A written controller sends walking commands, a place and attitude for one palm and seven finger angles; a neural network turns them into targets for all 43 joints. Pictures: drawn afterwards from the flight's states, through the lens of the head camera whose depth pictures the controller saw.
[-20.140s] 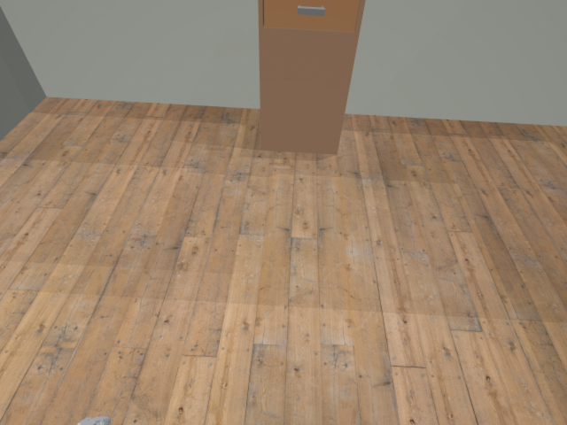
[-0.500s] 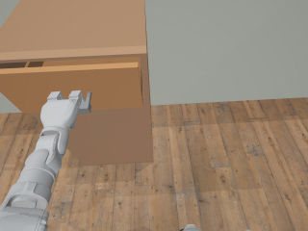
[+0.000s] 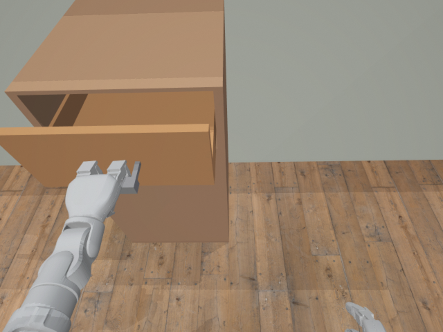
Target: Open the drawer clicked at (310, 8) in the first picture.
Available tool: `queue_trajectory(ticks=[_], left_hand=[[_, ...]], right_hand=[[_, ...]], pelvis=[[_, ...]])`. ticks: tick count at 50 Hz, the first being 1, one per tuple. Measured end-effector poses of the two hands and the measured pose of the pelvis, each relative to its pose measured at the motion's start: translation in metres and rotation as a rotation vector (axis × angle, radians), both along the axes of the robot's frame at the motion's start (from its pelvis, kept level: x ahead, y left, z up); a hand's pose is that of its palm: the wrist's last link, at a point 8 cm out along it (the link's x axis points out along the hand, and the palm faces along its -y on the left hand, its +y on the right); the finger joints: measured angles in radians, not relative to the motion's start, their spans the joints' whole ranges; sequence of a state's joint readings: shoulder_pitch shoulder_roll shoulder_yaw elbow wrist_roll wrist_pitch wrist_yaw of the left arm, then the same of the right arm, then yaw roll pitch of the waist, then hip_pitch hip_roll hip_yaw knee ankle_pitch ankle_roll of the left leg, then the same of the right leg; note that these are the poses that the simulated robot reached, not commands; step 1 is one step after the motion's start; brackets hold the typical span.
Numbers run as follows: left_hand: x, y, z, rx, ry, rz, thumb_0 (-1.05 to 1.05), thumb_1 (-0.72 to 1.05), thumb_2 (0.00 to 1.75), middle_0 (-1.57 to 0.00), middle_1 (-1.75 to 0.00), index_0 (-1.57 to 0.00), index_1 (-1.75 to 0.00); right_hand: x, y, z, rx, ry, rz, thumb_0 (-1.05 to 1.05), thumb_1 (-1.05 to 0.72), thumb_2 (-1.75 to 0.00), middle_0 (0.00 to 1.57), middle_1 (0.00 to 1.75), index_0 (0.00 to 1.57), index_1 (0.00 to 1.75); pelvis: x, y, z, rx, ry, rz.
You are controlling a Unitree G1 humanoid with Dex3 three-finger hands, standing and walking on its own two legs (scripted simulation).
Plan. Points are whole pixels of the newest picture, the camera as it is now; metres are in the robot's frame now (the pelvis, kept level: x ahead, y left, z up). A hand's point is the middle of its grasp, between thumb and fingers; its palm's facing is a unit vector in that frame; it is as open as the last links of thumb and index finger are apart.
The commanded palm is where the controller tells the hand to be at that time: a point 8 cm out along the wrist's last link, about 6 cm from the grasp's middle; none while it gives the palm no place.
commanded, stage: pull the drawer open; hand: left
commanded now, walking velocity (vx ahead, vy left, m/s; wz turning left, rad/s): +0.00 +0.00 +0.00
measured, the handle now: (111, 176) +0.40 +0.25 +0.03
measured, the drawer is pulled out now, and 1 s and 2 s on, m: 0.12 0.24 0.30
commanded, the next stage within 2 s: open the thumb to release the handle in 1.86 s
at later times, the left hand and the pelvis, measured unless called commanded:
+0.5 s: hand (99, 237) +0.28 +0.25 +0.01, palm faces +0.01 -0.03 -1.00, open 5.7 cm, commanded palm +0.25 +0.25 +0.06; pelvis -0.01 -0.01 +0.00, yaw +0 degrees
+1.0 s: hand (91, 269) +0.22 +0.24 +0.01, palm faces +0.00 -0.05 -1.00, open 5.7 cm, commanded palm +0.19 +0.25 +0.06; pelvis -0.01 -0.01 +0.00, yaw +0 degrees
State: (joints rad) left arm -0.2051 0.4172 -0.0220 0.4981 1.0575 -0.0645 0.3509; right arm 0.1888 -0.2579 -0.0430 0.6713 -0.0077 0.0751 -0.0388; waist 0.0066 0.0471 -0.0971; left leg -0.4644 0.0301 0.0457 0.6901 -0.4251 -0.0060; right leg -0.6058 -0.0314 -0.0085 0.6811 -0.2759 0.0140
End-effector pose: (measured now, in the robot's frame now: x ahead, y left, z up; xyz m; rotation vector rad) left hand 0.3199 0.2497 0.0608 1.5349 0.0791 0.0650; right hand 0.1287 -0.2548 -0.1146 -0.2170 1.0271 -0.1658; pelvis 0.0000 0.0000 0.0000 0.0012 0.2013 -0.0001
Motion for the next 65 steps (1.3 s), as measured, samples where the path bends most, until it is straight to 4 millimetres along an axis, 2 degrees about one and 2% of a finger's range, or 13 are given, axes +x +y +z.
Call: queue_trajectory(ticks=[15, 27, 37, 54, 65], left_hand=[[-0.036, -0.003, 0.000, -0.002, -0.001, 0.017, 0.02, 0.68, 0.82, -0.30, -1.33, -0.40, -1.35], [-0.070, -0.006, -0.001, 0.003, -0.013, 0.042, 0.03, 0.68, 0.83, -0.30, -1.34, -0.41, -1.35], [-0.086, -0.008, 0.000, 0.002, 0.000, 0.053, 0.03, 0.69, 0.81, -0.30, -1.33, -0.41, -1.35], [-0.131, -0.010, 0.000, -0.010, -0.006, 0.066, 0.04, 0.69, 0.81, -0.29, -1.34, -0.42, -1.35], [-0.154, -0.012, 0.000, -0.014, -0.002, 0.080, 0.05, 0.68, 0.81, -0.29, -1.33, -0.42, -1.35]], right_hand=[[-0.001, -0.006, 0.003, 0.000, -0.051, -0.007, 0.01, -0.91, -0.90, 0.20, 0.30, 0.21, 0.30], [0.021, 0.000, 0.009, 0.008, -0.120, 0.042, 0.01, -0.91, -0.90, 0.20, 0.30, 0.21, 0.30], [0.039, 0.011, 0.016, 0.025, -0.177, 0.082, 0.01, -0.91, -0.90, 0.20, 0.30, 0.21, 0.30], [0.048, 0.010, 0.017, 0.019, -0.191, 0.110, 0.01, -0.91, -0.90, 0.20, 0.30, 0.21, 0.30], [0.059, 0.020, 0.018, 0.040, -0.221, 0.138, 0.01, -0.91, -0.90, 0.20, 0.30, 0.21, 0.30]], pelvis=[[-0.006, -0.006, 0.001, 0.008, -0.027, -0.008], [-0.009, -0.008, 0.001, 0.011, -0.055, 0.001], [-0.012, -0.011, 0.002, 0.014, -0.074, 0.003], [-0.008, -0.012, 0.000, 0.012, -0.079, -0.001], [-0.007, -0.012, -0.003, 0.012, -0.084, -0.001]])
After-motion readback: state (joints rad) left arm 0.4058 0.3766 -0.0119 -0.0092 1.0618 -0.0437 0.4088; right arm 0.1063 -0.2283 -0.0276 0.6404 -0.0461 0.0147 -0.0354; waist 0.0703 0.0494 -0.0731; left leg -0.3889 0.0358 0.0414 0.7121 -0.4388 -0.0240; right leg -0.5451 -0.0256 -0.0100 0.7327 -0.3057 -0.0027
